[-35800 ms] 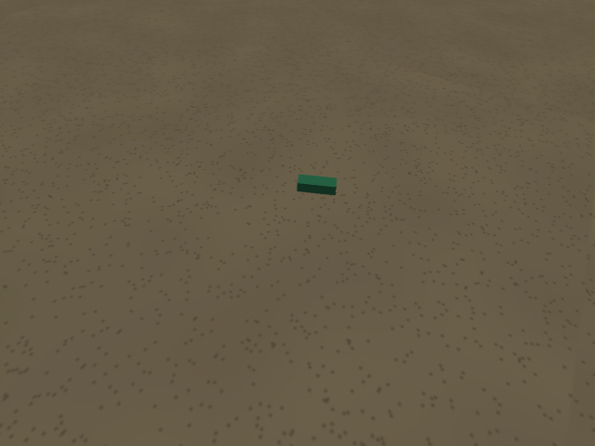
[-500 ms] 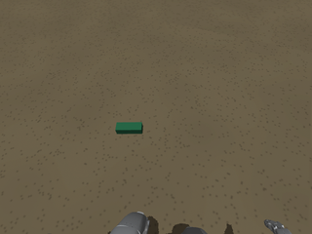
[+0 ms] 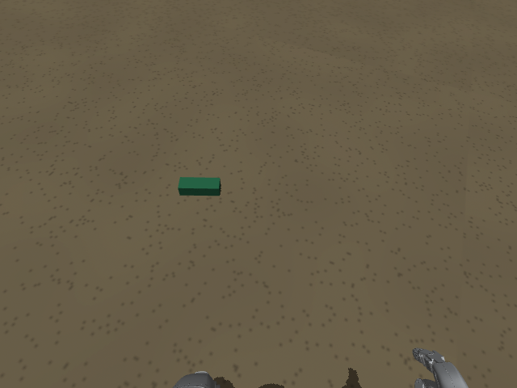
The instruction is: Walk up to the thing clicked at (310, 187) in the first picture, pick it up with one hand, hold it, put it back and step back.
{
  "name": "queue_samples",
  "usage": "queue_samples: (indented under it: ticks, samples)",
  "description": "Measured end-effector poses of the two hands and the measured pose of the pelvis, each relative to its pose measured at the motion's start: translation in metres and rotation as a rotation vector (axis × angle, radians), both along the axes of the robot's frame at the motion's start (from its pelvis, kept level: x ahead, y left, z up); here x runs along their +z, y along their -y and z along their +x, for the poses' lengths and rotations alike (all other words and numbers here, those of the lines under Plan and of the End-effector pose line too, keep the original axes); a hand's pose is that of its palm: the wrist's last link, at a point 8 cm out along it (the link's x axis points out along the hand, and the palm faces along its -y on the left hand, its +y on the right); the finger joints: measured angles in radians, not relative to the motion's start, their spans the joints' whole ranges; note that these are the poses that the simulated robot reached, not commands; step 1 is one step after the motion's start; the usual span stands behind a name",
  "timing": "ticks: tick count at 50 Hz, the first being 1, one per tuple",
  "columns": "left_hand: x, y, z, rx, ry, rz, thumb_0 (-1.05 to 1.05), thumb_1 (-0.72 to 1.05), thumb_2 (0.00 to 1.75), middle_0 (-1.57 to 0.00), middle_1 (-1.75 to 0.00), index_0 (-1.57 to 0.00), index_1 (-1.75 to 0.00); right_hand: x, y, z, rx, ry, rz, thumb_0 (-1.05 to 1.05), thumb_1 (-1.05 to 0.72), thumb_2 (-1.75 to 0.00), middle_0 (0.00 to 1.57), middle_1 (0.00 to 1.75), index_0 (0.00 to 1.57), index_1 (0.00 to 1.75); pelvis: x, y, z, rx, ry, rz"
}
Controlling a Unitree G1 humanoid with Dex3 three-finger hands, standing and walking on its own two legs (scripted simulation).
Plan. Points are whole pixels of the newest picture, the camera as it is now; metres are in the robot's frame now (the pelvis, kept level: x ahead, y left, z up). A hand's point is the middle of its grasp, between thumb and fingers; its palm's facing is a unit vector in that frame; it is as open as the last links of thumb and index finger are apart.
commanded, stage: step back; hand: left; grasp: from above
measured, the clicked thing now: (199, 186) +1.04 +0.28 -0.73
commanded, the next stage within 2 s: stand in 1.00 s
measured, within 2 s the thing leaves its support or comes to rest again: neither
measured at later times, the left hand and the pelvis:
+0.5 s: hand out of the picture +0.03 +0.28 -0.13, palm faces +0.04 -0.92 -0.40, open 7.4 cm; pelvis -0.03 -0.01 +0.01, yaw +2 degrees
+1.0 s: hand out of the picture +0.08 +0.27 -0.15, palm faces +0.10 -0.93 -0.36, open 7.4 cm; pelvis +0.01 +0.00 +0.01, yaw +4 degrees
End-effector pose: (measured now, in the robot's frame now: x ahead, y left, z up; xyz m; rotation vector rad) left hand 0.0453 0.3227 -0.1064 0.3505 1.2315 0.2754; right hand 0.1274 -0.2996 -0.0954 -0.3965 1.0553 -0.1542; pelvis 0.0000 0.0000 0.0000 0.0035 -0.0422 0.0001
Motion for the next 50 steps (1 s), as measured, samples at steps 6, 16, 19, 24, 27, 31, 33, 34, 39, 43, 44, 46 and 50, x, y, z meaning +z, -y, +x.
queue_samples:
  ticks: [6, 16, 19, 24, 27, 31, 33, 34, 39, 43, 44, 46, 50]
  samples:
    - [0.01, 0.02, -0.056, 0.023, -0.044, 0.006, 0.0, 0.9, 0.9, -0.21, -0.3, -0.21, -0.3, -0.009, 0.019, -0.045, -0.059, -0.041, 0.029, 0.01, -0.91, -0.9, 0.2, 0.3, 0.2, 0.3, 0.006, 0.011, -0.024, -0.019, 0.013, 0.001]
    - [0.015, 0.006, -0.064, 0.059, 0.024, 0.006, 0.0, 0.9, 0.9, -0.21, -0.3, -0.21, -0.3, -0.018, 0.014, -0.102, -0.039, -0.198, 0.016, 0.01, -0.91, -0.9, 0.2, 0.3, 0.2, 0.3, 0.007, 0.002, -0.035, 0.064, 0.003, 0.017]
    - [0.01, 0.001, -0.056, 0.053, 0.02, -0.003, 0.0, 0.9, 0.9, -0.21, -0.3, -0.21, -0.3, -0.016, 0.005, -0.103, -0.046, -0.172, 0.026, 0.01, -0.91, -0.9, 0.2, 0.3, 0.2, 0.3, 0.006, -0.002, -0.035, 0.052, 0.005, 0.034]
    - [0.011, 0.003, -0.032, 0.018, 0.036, -0.007, 0.0, 0.9, 0.9, -0.21, -0.3, -0.21, -0.3, -0.01, 0.005, -0.1, -0.058, -0.127, 0.042, 0.01, -0.9, -0.9, 0.21, 0.3, 0.21, 0.3, 0.008, 0.005, -0.03, 0.043, 0.002, 0.025]
    - [0.013, 0.011, -0.015, 0.0, 0.065, -0.001, 0.0, 0.91, 0.9, -0.21, -0.3, -0.21, -0.3, -0.013, 0.015, -0.095, -0.067, -0.126, 0.043, 0.01, -0.9, -0.9, 0.21, 0.3, 0.21, 0.3, 0.007, 0.013, -0.025, 0.041, 0.003, 0.017]
    - [0.014, 0.024, -0.002, 0.004, 0.109, 0.01, 0.0, 0.91, 0.9, -0.2, -0.3, -0.21, -0.3, -0.021, 0.026, -0.08, -0.07, -0.144, 0.032, 0.01, -0.9, -0.9, 0.2, 0.3, 0.2, 0.3, 0.003, 0.023, -0.016, 0.056, 0.008, -0.007]
    - [0.017, 0.03, 0.001, 0.015, 0.119, 0.004, 0.0, 0.9, 0.9, -0.21, -0.3, -0.21, -0.3, -0.02, 0.028, -0.069, -0.06, -0.147, 0.03, 0.01, -0.91, -0.9, 0.2, 0.3, 0.2, 0.3, 0.006, 0.023, -0.011, 0.059, 0.008, 0.002]
    - [0.018, 0.032, 0.002, 0.019, 0.12, 0.002, 0.0, 0.9, 0.9, -0.21, -0.3, -0.21, -0.3, -0.019, 0.028, -0.064, -0.052, -0.145, 0.029, 0.01, -0.91, -0.9, 0.2, 0.3, 0.2, 0.3, 0.007, 0.023, -0.008, 0.063, 0.007, 0.003]
    - [0.017, 0.033, 0.008, 0.032, 0.11, -0.011, 0.0, 0.9, 0.9, -0.21, -0.3, -0.21, -0.3, -0.017, 0.023, -0.039, -0.017, -0.14, 0.023, 0.01, -0.91, -0.9, 0.2, 0.3, 0.2, 0.3, 0.009, 0.018, 0.002, 0.077, 0.003, 0.008]
    - [0.006, 0.022, 0.012, 0.053, 0.093, -0.021, 0.0, 0.9, 0.9, -0.21, -0.3, -0.21, -0.3, -0.019, 0.012, -0.022, -0.004, -0.13, 0.011, 0.01, -0.91, -0.9, 0.2, 0.3, 0.2, 0.3, 0.003, 0.008, 0.008, 0.092, 0.008, 0.011]
    - [0.003, 0.019, 0.013, 0.061, 0.089, -0.024, 0.0, 0.9, 0.9, -0.21, -0.3, -0.21, -0.3, -0.018, 0.008, -0.019, -0.002, -0.127, 0.012, 0.01, -0.91, -0.9, 0.2, 0.3, 0.2, 0.3, 0.003, 0.007, 0.008, 0.087, 0.009, 0.018]
    - [0.0, 0.016, 0.015, 0.071, 0.081, -0.031, 0.0, 0.9, 0.9, -0.21, -0.3, -0.21, -0.3, -0.017, 0.0, -0.013, -0.001, -0.118, 0.02, 0.01, -0.91, -0.9, 0.2, 0.3, 0.2, 0.3, 0.003, 0.004, 0.01, 0.08, 0.007, 0.014]
    - [-0.001, 0.014, 0.018, 0.064, 0.064, -0.041, 0.0, 0.9, 0.9, -0.21, -0.3, -0.21, -0.3, -0.013, -0.013, 0.004, 0.003, -0.101, 0.041, 0.01, -0.91, -0.9, 0.2, 0.3, 0.2, 0.3, 0.006, 0.002, 0.015, 0.075, 0.005, -0.013]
